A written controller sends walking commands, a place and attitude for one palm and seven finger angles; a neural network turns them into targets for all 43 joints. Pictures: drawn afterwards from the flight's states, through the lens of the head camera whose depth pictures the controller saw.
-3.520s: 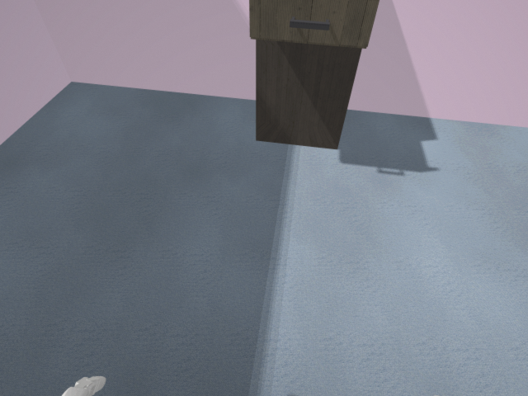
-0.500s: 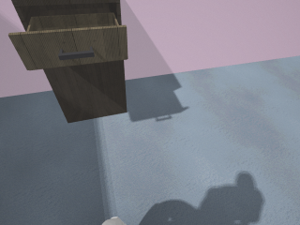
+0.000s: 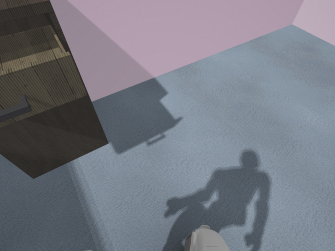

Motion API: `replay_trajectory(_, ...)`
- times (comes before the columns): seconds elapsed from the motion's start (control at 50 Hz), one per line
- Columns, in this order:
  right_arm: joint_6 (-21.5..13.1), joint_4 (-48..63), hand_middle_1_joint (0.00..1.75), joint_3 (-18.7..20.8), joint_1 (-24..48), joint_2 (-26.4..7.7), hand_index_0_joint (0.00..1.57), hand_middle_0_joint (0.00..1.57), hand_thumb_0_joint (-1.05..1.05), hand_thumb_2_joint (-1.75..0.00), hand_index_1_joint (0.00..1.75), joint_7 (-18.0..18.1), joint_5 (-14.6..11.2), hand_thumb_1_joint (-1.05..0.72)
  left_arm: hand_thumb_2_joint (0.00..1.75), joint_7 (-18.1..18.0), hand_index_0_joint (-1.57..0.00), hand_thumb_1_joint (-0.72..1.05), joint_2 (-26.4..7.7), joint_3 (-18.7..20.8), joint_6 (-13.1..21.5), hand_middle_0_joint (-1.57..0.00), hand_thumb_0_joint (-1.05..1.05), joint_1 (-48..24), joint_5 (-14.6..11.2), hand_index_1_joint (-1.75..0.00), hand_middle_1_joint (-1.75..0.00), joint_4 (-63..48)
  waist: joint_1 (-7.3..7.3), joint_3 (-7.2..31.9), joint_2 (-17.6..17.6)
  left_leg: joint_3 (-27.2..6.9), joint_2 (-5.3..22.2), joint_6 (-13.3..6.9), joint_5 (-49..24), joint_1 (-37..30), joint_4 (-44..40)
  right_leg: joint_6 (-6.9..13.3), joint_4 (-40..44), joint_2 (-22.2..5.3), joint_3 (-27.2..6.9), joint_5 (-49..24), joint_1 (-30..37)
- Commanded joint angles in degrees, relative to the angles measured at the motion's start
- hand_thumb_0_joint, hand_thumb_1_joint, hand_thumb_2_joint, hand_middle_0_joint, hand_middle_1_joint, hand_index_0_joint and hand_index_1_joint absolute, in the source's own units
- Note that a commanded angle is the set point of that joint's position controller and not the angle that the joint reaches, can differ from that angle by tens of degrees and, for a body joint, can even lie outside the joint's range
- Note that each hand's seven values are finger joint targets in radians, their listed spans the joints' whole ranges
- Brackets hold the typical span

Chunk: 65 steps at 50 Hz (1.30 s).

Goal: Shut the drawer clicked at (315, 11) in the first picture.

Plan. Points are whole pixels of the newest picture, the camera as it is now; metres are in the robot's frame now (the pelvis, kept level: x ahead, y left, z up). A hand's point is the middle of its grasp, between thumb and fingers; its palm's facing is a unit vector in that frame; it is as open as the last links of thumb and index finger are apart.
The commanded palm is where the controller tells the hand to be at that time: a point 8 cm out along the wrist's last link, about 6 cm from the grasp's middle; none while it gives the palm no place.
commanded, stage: turn to face it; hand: left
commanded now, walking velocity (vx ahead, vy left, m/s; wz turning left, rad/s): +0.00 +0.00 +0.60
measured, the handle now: (0, 111) +0.44 +0.47 +0.05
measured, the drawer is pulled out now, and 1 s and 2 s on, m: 0.29 0.29 0.29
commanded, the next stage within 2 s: take the last steps up to it in 1.00 s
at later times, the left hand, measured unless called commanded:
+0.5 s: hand (106, 236) +0.18 +0.18 -0.17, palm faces +0.23 -0.96 -0.18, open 7.3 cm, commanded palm none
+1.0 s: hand out of the picture +0.09 +0.19 -0.16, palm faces +0.42 -0.86 -0.30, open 7.4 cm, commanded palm none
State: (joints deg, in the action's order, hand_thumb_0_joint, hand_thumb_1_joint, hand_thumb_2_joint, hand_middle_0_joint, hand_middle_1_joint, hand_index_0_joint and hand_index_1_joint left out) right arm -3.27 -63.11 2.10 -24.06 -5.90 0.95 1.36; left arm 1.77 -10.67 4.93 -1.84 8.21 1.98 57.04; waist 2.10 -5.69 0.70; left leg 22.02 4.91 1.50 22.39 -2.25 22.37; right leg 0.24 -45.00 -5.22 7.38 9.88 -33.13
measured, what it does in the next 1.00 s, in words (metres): walks ahead, turning left: right foot, then left foot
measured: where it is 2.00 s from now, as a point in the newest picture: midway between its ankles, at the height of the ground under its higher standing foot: (158, 250)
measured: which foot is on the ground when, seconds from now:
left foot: down 0.00-0.08, up 0.10-0.54, down 0.56-1.00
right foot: up 0.00-0.06, down 0.08-0.56, up 0.58-0.98, down 1.00-1.00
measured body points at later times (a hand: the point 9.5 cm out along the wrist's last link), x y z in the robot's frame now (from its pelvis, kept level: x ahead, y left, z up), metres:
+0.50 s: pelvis +0.10 -0.02 +0.00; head +0.12 +0.00 +0.44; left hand +0.17 +0.23 -0.15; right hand +0.22 -0.24 -0.14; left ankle +0.10 +0.10 -0.71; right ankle +0.15 -0.10 -0.73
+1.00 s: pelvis +0.11 -0.03 +0.00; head +0.14 -0.04 +0.45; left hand +0.07 +0.24 -0.13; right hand +0.27 -0.23 -0.16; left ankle +0.11 +0.10 -0.73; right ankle +0.16 -0.14 -0.74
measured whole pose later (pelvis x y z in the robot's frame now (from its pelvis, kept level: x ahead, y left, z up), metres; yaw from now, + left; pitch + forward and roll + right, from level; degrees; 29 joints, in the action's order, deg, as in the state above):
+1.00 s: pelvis +0.11 -0.03 +0.00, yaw +24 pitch -1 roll +1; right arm 2.7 -54.3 3.0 -11.0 -12.4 -0.6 0.8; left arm -1.4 -12.3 2.9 -1.9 11.9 0.9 53.8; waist 0.5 -3.4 -1.7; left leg -0.2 -1.1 -0.3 12.3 18.2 31.3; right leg -2.2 -33.2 -2.5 2.7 17.8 -14.6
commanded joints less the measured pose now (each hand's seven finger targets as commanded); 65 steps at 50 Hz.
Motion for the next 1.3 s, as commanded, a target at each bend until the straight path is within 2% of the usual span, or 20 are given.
replay_trajectory(0.0, -0.34, 2.0, 0.3, 2.26, -2.02, -10.95, 0.2, 0.2, 0.0, -0.9, 0.3, 0.7, -0.05, -0.9, 0.9, -0.53, -0.2, 0.9, -0.8, -0.72, 3.12, -0.2, 0.0, 4.14, 0.0, -0.3, -0.3, -3.07, -3.14, 4.96, -8.21, -4.8, 14.32, -6.27, -56.36, 1.2, 8.45, 2.77, 8.81, 5.27, 3.49, -0.43, 12.86)
replay_trajectory(0.02, -0.34, 1.84, 0.3, 2.04, -0.92, -10.95, 0.2, 0.2, 0.0, -0.9, 0.3, 0.49, -0.48, -0.9, 0.9, -0.98, -0.2, 0.9, -2.7, -0.33, 4.02, -0.2, 0.0, 11.35, 0.26, -0.3, -0.3, -0.64, -6.76, 9.88, -6.49, -4.2, 11.82, -4.38, -52.76, 4.69, 18.29, 2.97, 14.97, 5.31, 3.68, -7.74, 24.46)
replay_trajectory(0.04, -0.27, 1.79, 0.3, 1.58, -3.22, -8.06, 0.2, 0.2, 0.0, -0.9, 0.3, -0.08, -1.45, -0.9, 0.9, -1.86, -0.2, 0.9, -8.47, 0.71, 4.97, -0.2, 0.0, 17.53, 0.35, -0.3, -0.3, 1.44, -8.66, 17.57, 3.22, -4.86, 7.4, -1.91, -30.58, 17.28, 32.59, 5.93, 13.68, -5.88, -7.0, -28.96, 41.29)
replay_trajectory(0.06, 0.05, 2.52, 0.3, 0.9, -5.78, -4.28, 0.2, 0.2, 0.0, -0.9, 0.3, 0.24, -1.9, -0.9, 0.9, -2.4, -0.2, 0.9, -12.53, 1.08, 5.51, -0.2, 0.0, 20.05, -0.66, -0.3, -0.3, 2.57, -7.28, 23.02, 10.88, -10.78, -0.53, -0.06, 12.91, 28.1, 49.98, 13.0, 13.02, -20.95, -23.12, -57.32, 48.97)
replay_trajectory(0.08, 0.76, 3.04, 0.3, 0.84, -3.16, -5.06, 0.2, 0.2, 0.0, -0.9, 0.3, 0.71, -2.03, -0.9, 0.9, -2.79, -0.2, 0.9, -12.96, 0.71, 5.34, -0.2, 0.0, 18.39, -1.43, -0.3, -0.3, 1.95, -7.55, 24.02, 7.12, -19.67, 0.23, -0.73, 13.18, 26.7, 53.14, 14.76, 16.94, -21.6, -20.38, -56.52, 43.28)
replay_trajectory(0.1, 1.38, 3.41, 0.3, 0.9, -2.18, -4.73, 0.2, 0.2, 0.0, -0.9, 0.3, 0.67, -1.71, -0.9, 0.9, -3.11, -0.2, 0.9, -12.09, 0.38, 5.01, -0.2, 0.0, 13.58, -1.24, -0.3, -0.3, 0.59, -6.07, 20.62, 10.25, -21.99, 0.71, -0.54, 10.65, 28.63, 55.42, 14.16, 20.32, -21.26, -21.51, -43.77, 38.05)
replay_trajectory(0.14, 2.89, 2.45, 0.3, 0.86, 0.51, -4.73, 0.2, 0.2, 0.0, -0.9, 0.3, 0.58, -0.72, -0.9, 0.9, -3.71, -0.2, 0.9, -7.01, -1.16, 4.6, -0.2, 0.0, 5.1, -1.2, -0.3, -0.3, -1.17, -2.86, 8.98, 1.99, -22.43, 2.68, -0.32, 4.4, 27.89, 53.14, 10.31, 25.11, -17.56, -13.25, -29.97, 22.34)
replay_trajectory(0.18, 4.36, 1.85, 0.3, 0.63, -1.99, -3.85, 0.2, 0.2, 0.0, -0.9, 0.3, 0.18, -0.54, -0.9, 0.9, -3.93, -0.2, 0.9, -6.02, -1.43, 4.43, -0.2, 0.0, 0.1, -0.9, -0.3, -0.3, -2.19, 0.64, 7.19, 2.61, -21.87, 2.83, 0.54, 1.79, 25.75, 47.39, 8.02, 26.97, -15.52, -5.54, -23.24, 16.06)
replay_trajectory(0.42, 5.32, 11.34, 0.3, 1.82, 11.88, -6.74, 0.2, 0.2, 0.0, -0.9, 0.3, -1.91, -0.2, -0.9, 0.9, -3.97, -0.2, 0.9, -8.7, 0.67, 2.09, -0.2, 0.0, 2.52, -0.2, -0.3, -0.3, -5.23, -2.87, 5.24, 6.42, -15.42, 1.49, 0.8, 2.31, 27.19, 26.34, 7.28, 25.75, -18.13, 0.47, -6.58, 20.57)
replay_trajectory(0.5, 4.74, 12.28, 0.3, 2.54, 8.29, -9.84, 0.2, 0.2, 0.0, -0.9, 0.3, -2.04, 0.08, -0.9, 0.9, -3.43, -0.2, 0.9, -9.61, 1.14, 1.29, -0.2, 0.0, 3.06, -0.95, -0.3, -0.3, -6.14, -0.4, 8.39, 0.74, -14.95, 0.52, -0.56, -8.63, 15.55, 8.4, 2.39, 12.91, -15.38, 5.07, -3.78, 18.12)
replay_trajectory(0.54, 4.07, 12.99, 0.3, 4.51, 3.5, -19.85, 0.2, 0.2, 0.0, -0.9, 0.3, -1.31, 0.61, -0.9, 0.9, -2.73, -0.2, 0.9, -4.87, 0.0, 0.8, -0.2, 0.0, -0.09, -1.38, -0.3, -0.3, -10.9, 2.76, 7.27, -21.84, -45.34, 21.32, -13.58, -36.78, 8.32, -4.47, -5.1, -10.83, -2.21, 5.14, 29.44, -1.5)
replay_trajectory(0.56, 3.93, 11.61, 0.3, 4.5, 2.06, -20.65, 0.2, 0.2, 0.0, -0.9, 0.3, -0.62, 0.44, -0.9, 0.9, -3.1, -0.2, 0.9, -6.15, -0.35, 0.28, -0.2, 0.0, -3.19, -0.55, -0.3, -0.3, -11.69, 3.7, 8.93, -17.55, -46.26, 21.6, -15.67, -33.55, 9.05, -4.39, -4.26, -19.02, -1.77, -2.23, 29.14, -1.9)
replay_trajectory(0.66, 2.98, 14.37, 0.3, 2.88, 13.18, -16.52, 0.2, 0.2, 0.0, -0.9, 0.3, 0.05, -0.25, -0.9, 0.9, -2.25, -0.2, 0.9, -6.95, 0.33, 0.43, -0.2, 0.0, 3.19, -1.02, -0.3, -0.3, -6.88, -1.78, 10.58, -8.22, -30.59, 9.73, -10.36, -33.75, 8.59, -2.21, -5.14, -21.03, -0.96, -5.79, 12.44, 0.09)
replay_trajectory(0.86, 4.53, 12.54, 0.3, 3.54, 12.2, -17.38, 0.2, 0.2, 0.0, -0.9, 0.3, -0.48, 0.1, -0.9, 0.9, -3.06, -0.2, 0.9, -5.96, -0.71, 0.09, -0.2, 0.0, 3.08, -1.34, -0.3, -0.3, -6.81, -0.3, 7.33, -9.68, -35.34, 9.27, -11.79, -24.93, 12.19, -3.44, -4.38, -0.49, 2.26, -4.87, 16.18, 10.63)
replay_trajectory(0.94, 4.8, 12.88, 0.3, 3.52, 14.79, -16.17, 0.2, 0.2, 0.0, -0.9, 0.3, -0.79, -0.48, -0.9, 0.9, -3.58, -0.2, 0.9, -6.37, -0.78, 1.31, -0.2, 0.0, 10.51, -1.47, -0.3, -0.3, -4.79, -3.67, 9.68, -7.31, -33.83, 5.52, -8.03, -22.07, 17.93, 2.84, -3.53, 19.89, 2.86, -4.06, 3.04, 24.26)
replay_trajectory(0.96, 4.7, 12.94, 0.3, 3.25, 13.93, -13.65, 0.2, 0.2, 0.0, -0.9, 0.3, -1.16, -1.07, -0.9, 0.9, -3.94, -0.2, 0.9, -9.47, -0.4, 2.05, -0.2, 0.0, 10.92, -0.93, -0.3, -0.3, -4.79, -3.85, 9.92, 0.59, -30.46, 1.43, -4.61, -15.56, 24.3, 9.91, -1.86, 27.2, -3.51, -11.05, 1.1, 30.36)
replay_trajectory(0.98, 4.66, 14.34, 0.3, 2.38, 13.8, -9.58, 0.2, 0.2, 0.0, -0.9, 0.3, -1.39, -1.22, -0.9, 0.9, -4.21, -0.2, 0.9, -14.23, 0.46, 2.5, -0.2, 0.0, 10.48, -0.25, -0.3, -0.3, -5.13, -3.49, 7.69, 15.53, -21.68, -6.87, -0.24, 3.03, 33.44, 20.25, 4.14, 30.05, -17.44, -24.55, -5.44, 31.63)
replay_trajectory(1.02, 6.41, 13.5, 0.3, 3.4, 16.23, -12.21, 0.2, 0.2, 0.0, -0.9, 0.3, -1.21, -0.32, -0.9, 0.9, -4.19, -0.2, 0.9, -12.84, 0.23, 2.37, -0.2, 0.0, 7.6, -0.68, -0.3, -0.3, -6.33, -3.5, 3.76, 13.79, -26.13, -5.25, -0.57, 7.8, 30.99, 37.86, 8.74, 31.75, -18.5, -23.8, -2.28, 17.8)
replay_trajectory(1.1, 6.38, 9.83, 0.3, 3.01, 12.0, -10.82, 0.2, 0.2, 0.0, -0.9, 0.3, -1.77, -0.15, -0.9, 0.9, -3.99, -0.2, 0.9, -8.65, -0.75, 2.89, -0.2, 0.0, 4.46, -0.58, -0.3, -0.3, -6.71, -1.34, 3.21, 8.58, -23.53, -3.54, 1.02, -1.34, 31.47, 43.54, 5.89, 29.16, -11.25, -11.33, -4.93, 20.59)
replay_trajectory(1.28, 4.24, 10.69, 0.3, 1.9, 19.22, -9.16, 0.2, 0.2, 0.0, -0.9, 0.3, -2.71, 0.06, -0.9, 0.9, -3.01, -0.2, 0.9, -9.76, -0.34, 4.45, -0.2, 0.0, 16.73, 0.05, -0.3, -0.3, 0.1, -7.02, 2.7, 8.19, -19.03, -1.29, 0.32, 1.85, 31.89, 23.49, 8.08, 34.69, -14.71, -15.63, 12.36, 30.52)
